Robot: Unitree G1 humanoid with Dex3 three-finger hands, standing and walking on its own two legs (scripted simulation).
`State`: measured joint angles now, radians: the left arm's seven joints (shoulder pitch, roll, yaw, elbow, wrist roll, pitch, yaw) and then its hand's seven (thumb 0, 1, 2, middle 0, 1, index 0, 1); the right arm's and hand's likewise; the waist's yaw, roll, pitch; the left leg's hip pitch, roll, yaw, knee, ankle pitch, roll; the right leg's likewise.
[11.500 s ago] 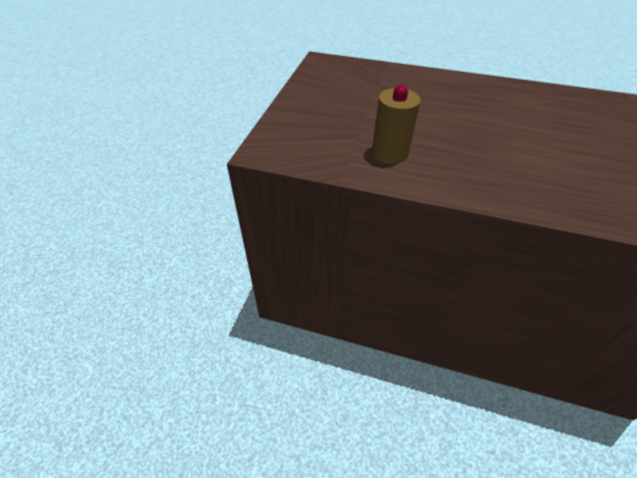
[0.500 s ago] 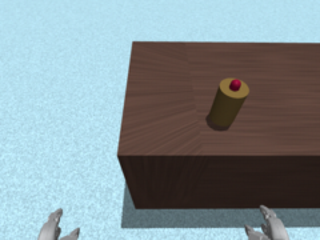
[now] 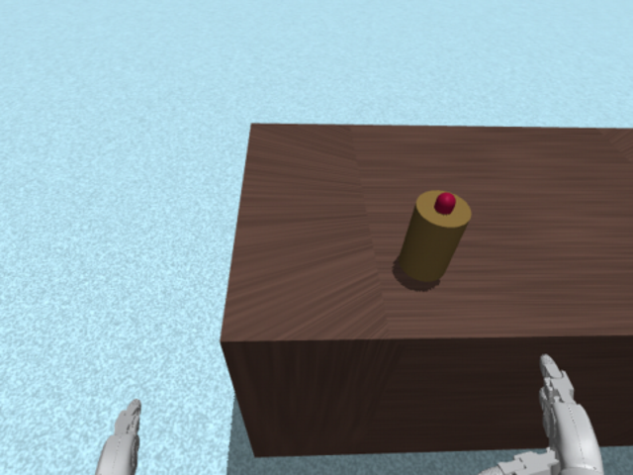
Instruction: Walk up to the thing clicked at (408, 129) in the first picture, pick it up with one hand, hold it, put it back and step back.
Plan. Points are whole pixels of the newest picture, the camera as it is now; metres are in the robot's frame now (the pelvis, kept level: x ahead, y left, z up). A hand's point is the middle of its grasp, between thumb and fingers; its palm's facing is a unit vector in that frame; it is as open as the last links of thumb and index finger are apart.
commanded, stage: rise first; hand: right
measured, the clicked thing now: (434, 232) +0.49 -0.21 +0.01
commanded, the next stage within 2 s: go down in 1.12 s
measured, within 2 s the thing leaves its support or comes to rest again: neither
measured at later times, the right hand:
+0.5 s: hand (543, 424) +0.17 -0.24 +0.04, palm faces +0.25 +0.90 -0.36, open 17.6 cm
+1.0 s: hand (562, 422) +0.16 -0.24 +0.07, palm faces +0.27 +0.88 -0.39, open 17.5 cm
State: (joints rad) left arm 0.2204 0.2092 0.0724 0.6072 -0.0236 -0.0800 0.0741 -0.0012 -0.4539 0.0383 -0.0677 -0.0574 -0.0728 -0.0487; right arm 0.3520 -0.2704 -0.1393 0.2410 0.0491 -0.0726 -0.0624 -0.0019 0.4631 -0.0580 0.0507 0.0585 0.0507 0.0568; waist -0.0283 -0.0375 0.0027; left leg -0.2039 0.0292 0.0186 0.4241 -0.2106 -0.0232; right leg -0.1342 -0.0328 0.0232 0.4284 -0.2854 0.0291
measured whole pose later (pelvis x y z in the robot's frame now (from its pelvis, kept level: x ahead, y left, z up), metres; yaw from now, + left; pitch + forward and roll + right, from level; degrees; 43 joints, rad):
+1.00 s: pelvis -0.02 +0.00 +0.00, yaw -1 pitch -3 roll +0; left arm 0.23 0.23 0.17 0.66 -0.01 -0.13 0.05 -0.01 -0.55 0.07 -0.06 -0.06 -0.05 -0.06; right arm 0.49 -0.29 -0.23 -0.15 0.04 -0.22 -0.02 -0.01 0.54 -0.04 0.06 0.06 0.05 0.06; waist -0.04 -0.05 0.04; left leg -0.19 0.04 0.03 0.44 -0.20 -0.02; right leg -0.13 -0.02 0.03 0.45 -0.27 0.03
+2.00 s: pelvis -0.03 +0.00 -0.01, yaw +0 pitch +3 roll +1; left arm 0.21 0.24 0.00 0.73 -0.02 -0.20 0.17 -0.01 -0.53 0.04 -0.06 -0.05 -0.06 -0.05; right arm -0.31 -0.57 -0.55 0.71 0.31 -0.15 0.49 -0.01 0.60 -0.04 0.03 0.06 0.04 0.06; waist 0.02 0.00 -0.03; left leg -0.36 0.03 0.02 0.52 -0.21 -0.03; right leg -0.31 -0.03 0.03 0.57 -0.31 0.03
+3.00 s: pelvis -0.02 -0.01 -0.03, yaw +0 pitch +12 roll +2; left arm 0.26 0.26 -0.06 0.54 -0.01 -0.19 0.17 -0.01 -0.56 0.07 -0.06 -0.05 -0.05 -0.06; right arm -0.63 -0.85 -0.63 1.08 0.21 -0.15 0.55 -0.01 0.56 -0.05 0.05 0.05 0.05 0.05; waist 0.09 0.01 -0.10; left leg -0.61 0.01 0.04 0.70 -0.29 -0.03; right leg -0.59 -0.05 0.06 0.79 -0.41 0.03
